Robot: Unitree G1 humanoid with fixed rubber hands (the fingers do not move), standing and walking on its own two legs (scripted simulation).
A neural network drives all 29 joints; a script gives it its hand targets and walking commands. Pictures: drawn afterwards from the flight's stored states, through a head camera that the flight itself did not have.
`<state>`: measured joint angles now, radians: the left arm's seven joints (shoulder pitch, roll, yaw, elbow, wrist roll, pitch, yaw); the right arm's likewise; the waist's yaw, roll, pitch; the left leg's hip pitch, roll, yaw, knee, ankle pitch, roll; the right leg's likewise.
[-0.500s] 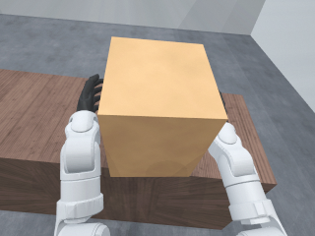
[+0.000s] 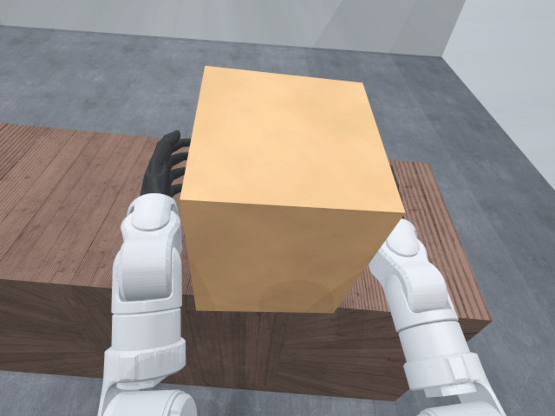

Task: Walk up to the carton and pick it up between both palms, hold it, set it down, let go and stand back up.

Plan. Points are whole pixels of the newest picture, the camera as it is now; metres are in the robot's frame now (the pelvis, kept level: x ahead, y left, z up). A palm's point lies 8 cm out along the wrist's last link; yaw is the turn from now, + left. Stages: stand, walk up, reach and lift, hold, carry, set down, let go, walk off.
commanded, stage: hold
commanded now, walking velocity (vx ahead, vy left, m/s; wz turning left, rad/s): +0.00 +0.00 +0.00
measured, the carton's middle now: (275, 201) +0.37 +0.00 +0.14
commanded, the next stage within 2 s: set down in 0.60 s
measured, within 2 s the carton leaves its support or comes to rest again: neither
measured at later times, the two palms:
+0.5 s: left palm (159, 195) +0.36 +0.14 +0.17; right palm (385, 209) +0.35 -0.15 +0.15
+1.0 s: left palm (169, 200) +0.37 +0.14 +0.14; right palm (380, 220) +0.35 -0.15 +0.12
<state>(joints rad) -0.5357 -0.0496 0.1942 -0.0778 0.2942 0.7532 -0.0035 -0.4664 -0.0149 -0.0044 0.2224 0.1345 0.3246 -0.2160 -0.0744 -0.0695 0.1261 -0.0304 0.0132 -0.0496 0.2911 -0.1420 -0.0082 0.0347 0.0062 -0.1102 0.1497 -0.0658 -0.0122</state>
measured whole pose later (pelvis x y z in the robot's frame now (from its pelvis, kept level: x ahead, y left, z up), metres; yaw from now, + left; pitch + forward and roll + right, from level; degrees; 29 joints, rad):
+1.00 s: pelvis +0.01 -0.01 +0.00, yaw +1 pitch -8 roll -1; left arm -0.47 -0.08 0.20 0.06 0.32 0.47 -0.03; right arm -0.39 0.05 -0.08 0.32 -0.01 0.07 -0.18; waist -0.06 -0.05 0.16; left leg 0.03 0.01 -0.06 0.26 -0.15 -0.01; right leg 0.08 0.00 -0.13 0.15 -0.10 -0.02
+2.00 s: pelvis +0.04 +0.00 +0.00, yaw +1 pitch +0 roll -1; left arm -0.48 -0.12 0.23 0.41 0.30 0.19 0.04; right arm -0.40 0.04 -0.17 0.57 -0.10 -0.12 -0.13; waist -0.07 -0.01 0.07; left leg -0.07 0.01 -0.05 0.22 -0.14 -0.01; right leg -0.01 0.00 -0.12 0.10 -0.08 -0.01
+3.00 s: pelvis +0.04 -0.01 +0.00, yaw +0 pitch +20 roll +0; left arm -0.73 -0.09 0.44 1.02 0.35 -0.23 0.09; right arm -0.61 0.08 -0.53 0.88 -0.47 -0.32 -0.07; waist -0.08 0.06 -0.15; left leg -0.46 0.01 -0.05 0.16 -0.05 -0.02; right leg -0.42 0.01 -0.10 0.08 -0.01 -0.02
